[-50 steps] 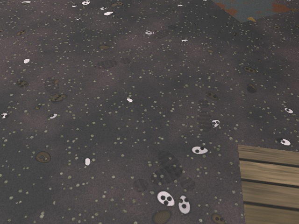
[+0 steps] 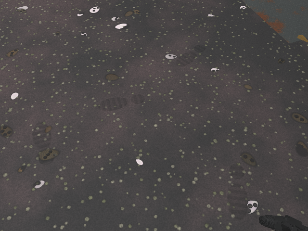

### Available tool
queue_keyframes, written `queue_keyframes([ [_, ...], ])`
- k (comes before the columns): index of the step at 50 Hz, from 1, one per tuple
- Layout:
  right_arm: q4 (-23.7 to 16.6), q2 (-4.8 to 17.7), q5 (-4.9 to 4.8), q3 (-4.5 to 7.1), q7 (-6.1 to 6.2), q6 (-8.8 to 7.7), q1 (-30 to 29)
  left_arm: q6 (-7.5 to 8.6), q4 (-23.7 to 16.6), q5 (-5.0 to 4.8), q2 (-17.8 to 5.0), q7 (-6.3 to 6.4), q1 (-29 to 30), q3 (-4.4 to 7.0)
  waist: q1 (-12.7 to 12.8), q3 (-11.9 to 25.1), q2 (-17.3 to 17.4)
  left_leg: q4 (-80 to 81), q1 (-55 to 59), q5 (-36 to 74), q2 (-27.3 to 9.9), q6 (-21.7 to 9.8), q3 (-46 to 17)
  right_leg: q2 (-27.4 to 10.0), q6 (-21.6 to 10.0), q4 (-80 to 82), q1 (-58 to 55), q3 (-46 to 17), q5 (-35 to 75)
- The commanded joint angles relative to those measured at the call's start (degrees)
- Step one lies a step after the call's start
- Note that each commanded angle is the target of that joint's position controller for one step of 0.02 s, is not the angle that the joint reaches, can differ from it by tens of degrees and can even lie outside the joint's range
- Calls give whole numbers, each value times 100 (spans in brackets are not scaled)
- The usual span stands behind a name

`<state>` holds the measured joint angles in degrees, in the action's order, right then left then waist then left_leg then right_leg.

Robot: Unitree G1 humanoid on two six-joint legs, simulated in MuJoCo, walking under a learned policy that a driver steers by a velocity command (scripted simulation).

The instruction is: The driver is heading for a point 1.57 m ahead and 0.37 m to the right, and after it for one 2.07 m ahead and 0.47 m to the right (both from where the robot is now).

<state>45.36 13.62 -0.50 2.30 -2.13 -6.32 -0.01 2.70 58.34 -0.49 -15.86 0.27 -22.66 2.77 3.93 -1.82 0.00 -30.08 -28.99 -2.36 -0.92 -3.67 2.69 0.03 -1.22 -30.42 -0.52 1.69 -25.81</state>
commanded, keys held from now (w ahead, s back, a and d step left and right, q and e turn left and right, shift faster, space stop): e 0.60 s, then no key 0.30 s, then w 0.10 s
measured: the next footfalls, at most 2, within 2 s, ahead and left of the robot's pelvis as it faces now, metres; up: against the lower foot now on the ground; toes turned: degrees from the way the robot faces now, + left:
right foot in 0.46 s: +0.29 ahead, -0.13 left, +0.00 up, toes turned -14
left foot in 0.88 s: +0.32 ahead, +0.11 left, +0.00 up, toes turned -23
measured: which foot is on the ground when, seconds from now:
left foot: down 0.00-0.46, up 0.48-0.86, down 0.88-1.00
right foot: down 0.00-0.00, up 0.02-0.44, down 0.46-0.90, up 0.92-1.00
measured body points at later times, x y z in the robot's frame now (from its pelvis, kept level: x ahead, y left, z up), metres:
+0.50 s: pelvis +0.19 -0.02 +0.00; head +0.23 -0.05 +0.45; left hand +0.39 +0.22 -0.09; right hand +0.26 -0.32 -0.13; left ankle +0.12 +0.11 -0.69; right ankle +0.25 -0.12 -0.72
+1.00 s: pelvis +0.25 +0.00 +0.02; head +0.26 +0.01 +0.47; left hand +0.48 +0.18 -0.10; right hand +0.22 -0.29 -0.10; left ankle +0.28 +0.12 -0.72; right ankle +0.23 -0.11 -0.70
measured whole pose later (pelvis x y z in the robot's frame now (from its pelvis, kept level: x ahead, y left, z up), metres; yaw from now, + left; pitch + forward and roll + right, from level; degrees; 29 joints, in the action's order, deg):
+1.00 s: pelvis +0.25 +0.00 +0.02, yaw -22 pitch +1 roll -1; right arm 51.2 14.4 1.1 2.7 0.9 -1.2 12.9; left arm -0.9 42.6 0.4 -14.8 1.0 -9.4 2.9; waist -1.1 0.5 -1.6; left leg -29.2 -14.1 -16.6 -1.1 -0.2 -0.8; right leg 3.5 -0.6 -37.7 21.4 -2.8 -20.6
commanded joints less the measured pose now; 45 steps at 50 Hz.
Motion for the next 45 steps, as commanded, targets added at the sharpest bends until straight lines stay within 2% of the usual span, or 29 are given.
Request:
queue_keyframes([
  [1, 289, 1391, 98, 425, 90, 46, 2513, 292, -369, -49, -268, -52, -408, -65, -1103, 2630, 1213, 1041, 5403, -488, -2399, -1608, -4403, 337, -81, -4401, 3762, -844, -702],
  [2, 215, 1088, 90, 310, 115, 46, 1992, 351, -502, -225, -820, -52, 87, 101, -1050, 1649, 913, 1021, 4560, 362, -2228, -1289, -3293, 47, -122, -4768, 4107, -995, -573],
  [3, 106, 905, 108, 244, 127, 33, 1493, 350, -552, -249, -806, -13, 354, 114, -830, 1101, 545, 1036, 3630, 1559, -2008, -1100, -2270, -244, -88, -4566, 3943, -828, -174],
  [4, 110, 722, 122, 198, 96, 3, 1154, 290, -541, -175, -691, 42, 456, 140, -620, 721, 272, 1159, 2875, 2245, -1738, -946, -1585, -414, -19, -4140, 3712, -745, 60],
  [5, 115, 555, 139, 155, 82, -27, 911, 169, -488, -139, -618, 79, 334, 185, -390, 541, 383, 1345, 2332, 2351, -1517, -784, -1077, -572, 14, -3822, 3349, -725, 242],
  [6, 140, 519, 182, 150, 71, -46, 796, 51, -444, -128, -450, 87, 167, 177, -264, 482, 518, 1478, 1913, 2552, -1424, -736, -786, -570, 59, -3698, 2984, -678, 426],
  [7, 155, 584, 212, 168, 81, -62, 722, -45, -457, -112, -294, 93, 69, 165, -162, 467, 552, 1559, 1694, 2860, -1403, -811, -546, -531, 121, -3629, 2864, -590, 574],
  [10, 220, 815, 211, 232, 234, -23, 586, -158, -806, -42, -266, 105, 402, 186, -70, 328, 557, 1755, 1553, 2990, -1358, -877, 48, -551, 248, -2767, 3099, -480, 1309],
  [12, 233, 884, 178, 246, 353, 72, 554, -152, -971, -8, -238, 37, 688, 177, -162, 400, 556, 1748, 1649, 2701, -1231, -792, 433, -555, 257, -1973, 2937, -301, 1993],
  [14, 278, 970, 145, 264, 437, 169, 646, -147, -1155, 0, -215, -50, 1037, 170, -321, 453, 504, 1701, 1897, 2530, -1287, -786, 557, -515, 249, -1443, 2868, -170, 2376],
  [17, 345, 1084, 52, 307, 482, 323, 754, -190, -1426, 12, -324, -161, 1354, 219, -421, 428, 458, 1399, 2384, 2260, -1496, -727, 551, -456, 145, -984, 2961, -77, 2159],
  [20, 315, 1173, -67, 365, 515, 471, 671, -229, -1630, 9, -452, -256, 1367, 296, -334, 363, 518, 762, 2629, 2237, -1671, -546, 482, -323, -86, -636, 2896, 70, 1506],
  [21, 284, 1164, -107, 373, 534, 513, 593, -217, -1616, 8, -482, -270, 1153, 334, -193, 425, 461, 306, 2618, 2410, -1579, -400, 570, -176, -207, -241, 2570, 202, 1646],
  [22, 311, 1080, -100, 363, 535, 540, 743, -185, -1542, 34, -673, -236, 758, 430, -32, 644, 199, -505, 2444, 2366, -1271, -139, 738, 23, -393, 280, 1848, 211, 2378],
  [23, 235, 967, 65, 324, 505, 523, 979, -169, -1551, 58, -1319, -111, 375, 632, 21, 1023, -815, -1946, 1570, 964, -742, 336, 949, -678, -790, 431, 735, -959, 5124],
  [24, 46, 572, 315, 193, 419, 486, 1109, -203, -1663, 124, -1734, -19, 351, 666, -308, 1453, -1857, -3827, -288, -3796, 307, 771, 654, -1977, -1970, 240, -608, -2968, 7309],
  [25, 45, 723, 150, 202, 331, 450, 1018, -169, -1757, 155, -1430, -81, 298, 563, -83, 2277, -1195, -4503, -580, -3990, 349, 679, -611, -2167, -2352, 590, -775, -3498, 5994],
  [26, -28, 879, -47, 245, 308, 451, 672, -129, -1882, 104, -1253, -96, 716, 528, -106, 1758, -778, -4572, -907, -3554, 164, 579, -729, -1926, -2097, 768, -362, -3016, 5053],
  [27, -11, 889, -34, 265, 360, 480, 531, -129, -1934, -8, -1084, -56, 1063, 494, -215, 1287, -356, -4253, -1019, -3054, -10, 557, -723, -1613, -1724, 890, 112, -2580, 4154],
  [28, 3, 962, 54, 303, 436, 530, 437, -172, -1989, -61, -923, -3, 1285, 441, -293, 1018, -199, -3887, -913, -2700, -127, 578, -721, -1433, -1498, 1027, 599, -2367, 3527],
  [29, -27, 1001, 87, 330, 471, 574, 441, -219, -2030, -38, -887, 47, 1417, 423, -416, 902, -333, -3602, -580, -2467, -131, 595, -711, -1249, -1396, 1138, 1062, -2210, 3173],
  [31, 14, 862, 72, 312, 483, 603, 632, -261, -2096, 66, -914, 114, 1440, 427, -504, 956, -560, -3158, -250, -2197, -6, 652, -615, -1084, -1342, 1198, 1280, -2013, 3215],
  [34, 72, 703, 53, 248, 506, 614, 700, -273, -2094, 63, -949, 179, 1349, 434, -419, 1091, -592, -2390, 53, -1959, -20, 773, -571, -1024, -1313, 1165, 1293, -1850, 3126],
  [39, 70, 768, 16, 234, 462, 619, 655, -340, -2070, 130, -870, 169, 1430, 355, -275, 890, -844, -1512, 622, -1801, -61, 776, -492, -976, -1217, 1278, 1610, -1977, 1838],
  [41, 85, 773, 12, 231, 415, 571, 719, -361, -2039, 126, -810, 151, 1436, 302, -278, 802, -847, -964, 846, -1765, -39, 695, -436, -987, -1142, 1170, 1568, -2096, 1677],
  [43, 209, 683, 39, 212, 337, 507, 1028, -393, -2007, 71, -695, 154, 1502, 225, -490, 739, -752, 292, 1530, -1029, 47, 511, -259, -817, -897, 924, 1722, -2015, 1616],
  [44, 229, 795, 115, 221, 304, 485, 1107, -384, -1933, 63, -603, 156, 1289, 189, -477, 698, -566, 707, 1912, -607, -151, 361, -449, -624, -635, 750, 1916, -1891, 1448],
  [45, 191, 1152, 244, 267, 306, 471, 1226, -354, -1933, 132, -407, 153, 1143, 129, -340, 729, 244, 1015, 2208, -69, -1046, 46, -1372, -172, -292, -71, 2273, -1411, 952],
])
Over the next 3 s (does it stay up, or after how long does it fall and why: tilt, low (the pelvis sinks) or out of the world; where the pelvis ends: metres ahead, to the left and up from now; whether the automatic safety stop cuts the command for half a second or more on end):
stays up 1.19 -0.33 0.02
